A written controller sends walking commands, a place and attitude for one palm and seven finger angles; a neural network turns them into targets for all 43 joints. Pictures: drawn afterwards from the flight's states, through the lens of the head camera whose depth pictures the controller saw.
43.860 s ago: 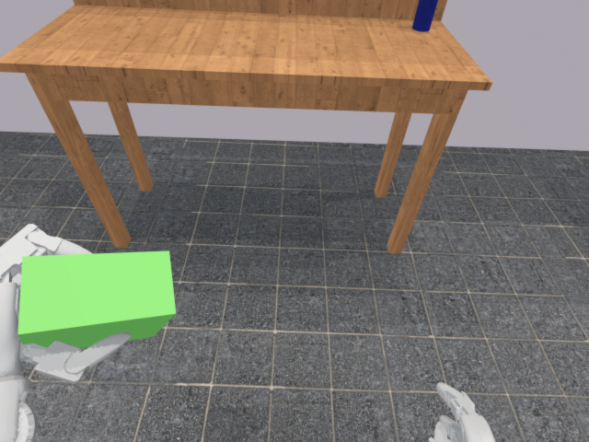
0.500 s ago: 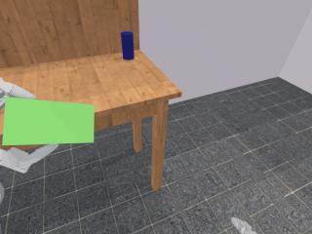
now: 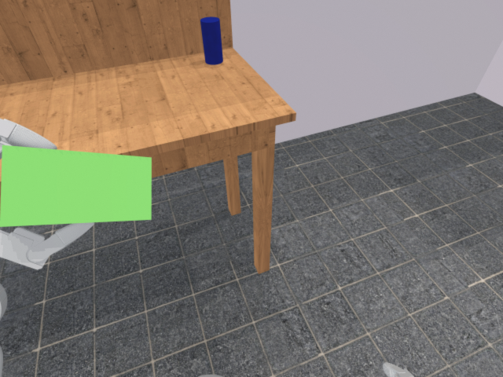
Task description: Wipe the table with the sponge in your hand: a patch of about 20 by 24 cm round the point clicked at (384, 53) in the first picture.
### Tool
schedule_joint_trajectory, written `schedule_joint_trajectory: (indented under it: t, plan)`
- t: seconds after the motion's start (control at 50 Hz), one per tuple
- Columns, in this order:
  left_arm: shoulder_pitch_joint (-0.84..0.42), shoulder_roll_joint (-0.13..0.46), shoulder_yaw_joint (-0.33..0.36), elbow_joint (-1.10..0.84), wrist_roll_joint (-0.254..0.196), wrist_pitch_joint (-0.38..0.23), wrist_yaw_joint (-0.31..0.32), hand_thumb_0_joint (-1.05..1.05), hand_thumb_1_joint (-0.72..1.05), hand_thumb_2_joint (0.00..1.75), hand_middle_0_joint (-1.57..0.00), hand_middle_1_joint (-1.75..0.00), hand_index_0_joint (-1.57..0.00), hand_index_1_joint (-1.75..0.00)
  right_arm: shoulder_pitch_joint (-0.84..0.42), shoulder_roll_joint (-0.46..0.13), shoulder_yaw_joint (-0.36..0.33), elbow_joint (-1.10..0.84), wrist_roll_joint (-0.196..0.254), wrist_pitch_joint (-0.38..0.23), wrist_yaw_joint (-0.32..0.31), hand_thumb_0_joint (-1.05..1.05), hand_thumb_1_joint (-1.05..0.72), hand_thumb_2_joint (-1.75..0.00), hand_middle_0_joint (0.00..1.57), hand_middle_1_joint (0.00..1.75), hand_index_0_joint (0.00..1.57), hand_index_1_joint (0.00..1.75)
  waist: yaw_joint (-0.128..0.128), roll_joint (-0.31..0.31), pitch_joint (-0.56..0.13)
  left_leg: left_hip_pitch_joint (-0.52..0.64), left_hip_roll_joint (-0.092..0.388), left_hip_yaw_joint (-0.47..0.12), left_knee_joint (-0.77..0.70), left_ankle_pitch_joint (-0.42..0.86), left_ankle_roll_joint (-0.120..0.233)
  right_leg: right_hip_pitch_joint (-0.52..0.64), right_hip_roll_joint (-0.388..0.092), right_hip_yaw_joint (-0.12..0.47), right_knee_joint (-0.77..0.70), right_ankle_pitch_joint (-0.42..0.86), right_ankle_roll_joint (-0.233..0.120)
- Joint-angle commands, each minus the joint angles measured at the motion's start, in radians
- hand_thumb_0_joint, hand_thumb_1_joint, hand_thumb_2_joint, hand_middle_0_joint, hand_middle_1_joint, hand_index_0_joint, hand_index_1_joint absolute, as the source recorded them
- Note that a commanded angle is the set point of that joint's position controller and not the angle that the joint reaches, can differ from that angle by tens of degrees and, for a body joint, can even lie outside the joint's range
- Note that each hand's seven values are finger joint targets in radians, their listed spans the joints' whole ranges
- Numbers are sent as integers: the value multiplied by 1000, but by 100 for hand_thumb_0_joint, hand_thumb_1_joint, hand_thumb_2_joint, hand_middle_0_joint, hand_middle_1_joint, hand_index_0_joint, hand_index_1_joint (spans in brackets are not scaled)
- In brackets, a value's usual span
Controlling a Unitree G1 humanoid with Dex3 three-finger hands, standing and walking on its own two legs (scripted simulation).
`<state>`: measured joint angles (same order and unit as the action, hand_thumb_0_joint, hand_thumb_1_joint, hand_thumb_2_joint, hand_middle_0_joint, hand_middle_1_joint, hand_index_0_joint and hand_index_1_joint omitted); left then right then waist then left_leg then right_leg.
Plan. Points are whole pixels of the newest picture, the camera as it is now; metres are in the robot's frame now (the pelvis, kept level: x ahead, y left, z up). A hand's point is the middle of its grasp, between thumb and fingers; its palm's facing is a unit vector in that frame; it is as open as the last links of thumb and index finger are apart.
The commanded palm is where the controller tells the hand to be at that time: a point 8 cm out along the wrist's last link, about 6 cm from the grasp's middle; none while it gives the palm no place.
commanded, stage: stop stepping back and stand still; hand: left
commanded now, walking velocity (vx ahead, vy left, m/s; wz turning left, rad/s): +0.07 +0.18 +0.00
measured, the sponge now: (96, 189) +0.25 +0.19 +0.25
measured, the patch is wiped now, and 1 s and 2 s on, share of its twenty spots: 0.95 0.95 0.95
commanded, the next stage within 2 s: stand and wait in 0.12 s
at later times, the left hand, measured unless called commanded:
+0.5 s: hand (17, 174) +0.25 +0.27 +0.27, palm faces +0.50 -0.80 -0.34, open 10.4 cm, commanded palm +0.19 +0.31 +0.28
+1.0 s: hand (23, 179) +0.24 +0.25 +0.27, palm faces +0.48 -0.81 -0.35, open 10.4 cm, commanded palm +0.18 +0.30 +0.28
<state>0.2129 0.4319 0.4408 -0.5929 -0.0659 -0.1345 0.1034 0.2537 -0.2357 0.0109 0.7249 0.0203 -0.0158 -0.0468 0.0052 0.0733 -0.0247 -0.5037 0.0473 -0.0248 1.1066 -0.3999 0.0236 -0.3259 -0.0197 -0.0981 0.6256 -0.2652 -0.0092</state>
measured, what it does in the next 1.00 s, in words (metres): steps on the spot: left foot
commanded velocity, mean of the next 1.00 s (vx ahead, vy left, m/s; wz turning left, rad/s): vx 0.00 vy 0.01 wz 0.00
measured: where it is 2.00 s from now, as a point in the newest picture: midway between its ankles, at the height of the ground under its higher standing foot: outside the picture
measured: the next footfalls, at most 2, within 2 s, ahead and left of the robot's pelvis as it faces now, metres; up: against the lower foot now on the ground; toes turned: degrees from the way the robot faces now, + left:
left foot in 0.12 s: +0.08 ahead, +0.13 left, +0.00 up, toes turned +3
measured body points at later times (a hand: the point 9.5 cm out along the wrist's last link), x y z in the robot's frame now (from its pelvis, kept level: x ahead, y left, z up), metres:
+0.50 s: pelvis +0.04 +0.03 +0.01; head +0.04 +0.03 +0.46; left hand +0.22 +0.31 +0.28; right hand +0.22 -0.19 -0.07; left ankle +0.04 +0.13 -0.72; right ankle +0.04 -0.10 -0.72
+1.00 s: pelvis +0.02 +0.02 +0.02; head +0.02 +0.01 +0.47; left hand +0.21 +0.29 +0.29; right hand +0.20 -0.22 -0.07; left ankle +0.04 +0.13 -0.72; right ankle +0.04 -0.10 -0.72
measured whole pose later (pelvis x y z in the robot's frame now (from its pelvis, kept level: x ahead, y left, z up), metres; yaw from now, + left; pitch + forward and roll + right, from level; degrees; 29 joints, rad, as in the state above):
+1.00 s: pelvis +0.02 +0.02 +0.02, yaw +0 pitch -1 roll -2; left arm 0.32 0.41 0.44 -0.61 -0.07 -0.14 0.15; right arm 0.18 -0.22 0.01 0.62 0.02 -0.02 -0.06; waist 0.00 0.04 -0.01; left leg -0.27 0.04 0.03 0.52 -0.25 0.01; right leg -0.22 0.01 -0.04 0.44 -0.21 0.00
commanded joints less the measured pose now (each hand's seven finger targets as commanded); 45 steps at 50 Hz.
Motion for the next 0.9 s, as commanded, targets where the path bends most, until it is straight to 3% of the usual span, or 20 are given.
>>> schedule_joint_trajectory:
  t: [0.0, 0.04, 0.06, 0.08, 0.1, 0.12, 0.16, 0.2, 0.22, 0.24, 0.26, 0.3, 0.36, 0.4, 0.46, 0.5, 0.56, 0.62, 0.7, 0.88]
  plan:
    - [-82, 232, 167, -172, -24, -55, 45, 0, 10, 130, -120, -160, -120, -160, -188, -59, -31, -237, 8, -55, -23, 0, -90, -90, 20, 30, 20, 30, -18, -266, -71, 194, 45, 36, -314, 58, 12, -93, -264, 233, -348, -287, -118]
    - [-54, 214, 135, -199, -22, -61, 61, 0, 10, 130, -120, -160, -120, -160, -192, -62, -29, -240, 1, -63, -38, 0, -90, -90, 20, 30, 20, 30, -20, -158, -77, 344, -6, 111, -509, 65, 15, -115, -215, 171, -273, -332, -90]
    - [-57, 203, 120, -200, -22, -63, 67, 0, 10, 130, -120, -160, -120, -160, -184, -73, -32, -239, -3, -71, -41, 0, -90, -90, 20, 30, 20, 30, -25, -87, -62, 358, -11, 87, -577, 17, 23, -119, -186, 154, -211, -346, -72]
    - [-73, 192, 110, -231, -21, -67, 72, 0, 10, 130, -120, -160, -120, -160, -191, -95, -37, -249, -7, -80, -41, 0, -90, -90, 20, 30, 20, 30, -19, 43, -48, 314, 46, -52, -673, -99, 63, -127, -122, 137, -117, -347, -46]
    - [-92, 180, 112, -243, -15, -71, 78, 0, 10, 130, -120, -160, -120, -160, -191, -111, -37, -256, -7, -85, -38, 0, -90, -90, 20, 30, 20, 30, -10, 183, -16, 271, 141, -200, -770, -196, 102, -146, -30, 64, -12, -286, -7]
    - [-102, 185, 121, -229, -12, -65, 84, 0, 10, 130, -120, -160, -120, -160, -183, -112, -34, -274, 1, -87, -37, 0, -90, -90, 20, 30, 20, 30, -10, 238, -9, 216, 218, -324, -877, -262, 139, -114, 27, 15, 134, -241, 19]
    - [-156, 205, 130, -175, 6, -58, 85, 0, 10, 130, -120, -160, -120, -160, -163, -89, -37, -248, 8, -100, -30, 0, -90, -90, 20, 30, 20, 30, -4, 148, -12, 75, 183, -242, -877, -217, 106, 13, 11, 46, 156, -212, 20]
    - [-139, 206, 139, -146, 8, -55, 85, 0, 10, 130, -120, -160, -120, -160, -168, -87, -30, -246, 10, -98, -25, 0, -90, -90, 20, 30, 20, 30, 11, 51, -16, 64, 107, -93, -694, -20, 56, 141, 1, 50, -142, -34, 14]
    - [-141, 216, 136, -138, 12, -54, 80, 0, 10, 130, -120, -160, -120, -160, -174, -79, -33, -250, 10, -96, -23, 0, -90, -90, 20, 30, 20, 30, -3, -43, -19, 74, 34, -11, -543, 45, 24, 133, -70, 175, -246, 40, -25]
    - [-139, 200, 105, -121, 9, -53, 70, 0, 10, 130, -120, -160, -120, -160, -178, -68, -33, -245, 6, -90, -15, 0, -90, -90, 20, 30, 20, 30, -19, -178, -16, 71, -15, 26, -383, 95, -5, 108, -197, 372, -318, 136, -78]
    - [-157, 199, 96, -124, 0, -51, 66, 0, 10, 130, -120, -160, -120, -160, -184, -65, -29, -235, 8, -90, -7, 0, -90, -90, 20, 30, 20, 30, -29, -195, -27, 93, -17, 27, -322, 99, -16, 96, -269, 429, -342, 224, -104]
    - [-120, 182, 93, -146, -7, -50, 61, 0, 10, 130, -120, -160, -120, -160, -172, -79, -46, -247, 15, -87, -1, 0, -90, -90, 20, 30, 20, 30, -19, -221, -53, 152, 4, -1, -374, 110, -13, 97, -259, 351, -313, 219, -109]
    - [-72, 188, 112, -202, -10, -69, 60, 0, 10, 130, -120, -160, -120, -160, -181, -82, -38, -254, 7, -78, -10, 0, -90, -90, 20, 30, 20, 30, -14, -92, -101, 273, 23, -20, -588, 345, 1, 140, -152, 207, -185, 307, -49]
    - [-58, 191, 127, -242, -6, -75, 65, 0, 10, 130, -120, -160, -120, -160, -195, -89, -38, -271, 4, -72, -12, 0, -90, -90, 20, 30, 20, 30, 0, 17, -134, 334, 89, -98, -643, 492, 31, 125, -49, 125, -128, 266, -2]
    - [-59, 195, 127, -297, -2, -79, 68, 0, 10, 130, -120, -160, -120, -160, -192, -78, -30, -277, 2, -74, -10, 0, -90, -90, 20, 30, 20, 30, 2, 95, -176, 395, 129, -128, -672, 672, 39, 113, -1, 73, -64, 128, 18]
    - [-61, 196, 129, -282, -2, -74, 72, 0, 10, 130, -120, -160, -120, -160, -194, -78, -29, -269, -3, -77, -9, 0, -90, -90, 20, 30, 20, 30, 0, 104, -160, 393, 143, -122, -690, 649, 41, 102, 5, 75, -81, 41, 19]
    - [-75, 181, 118, -258, 1, -67, 73, 0, 10, 130, -120, -160, -120, -160, -195, -80, -26, -260, -6, -81, -7, 0, -90, -90, 20, 30, 20, 30, -3, 96, -139, 354, 135, -104, -697, 589, 30, 134, 4, 76, -122, 67, 16]
    - [-56, 182, 124, -243, 1, -65, 73, 0, 10, 130, -120, -160, -120, -160, -200, -83, -29, -265, -5, -78, -8, 0, -90, -90, 20, 30, 20, 30, -3, 70, -147, 302, 97, -66, -667, 502, 12, 203, -20, 106, -174, 250, 2]
    - [-9, 170, 117, -217, -9, -62, 68, 0, 10, 130, -120, -160, -120, -160, -199, -72, -26, -259, -2, -67, -6, 0, -90, -90, 20, 30, 20, 30, -8, -12, -159, 285, 72, -40, -641, 438, -3, 220, -52, 149, -205, 343, -9]
    - [-7, 173, 119, -207, -13, -66, 71, 0, 10, 130, -120, -160, -120, -160, -209, -77, -28, -270, 0, -58, -22, 0, -90, -90, 20, 30, 20, 30, -4, 2, -112, 251, 63, -40, -685, 280, 1, 173, -44, 149, -238, 207, -4]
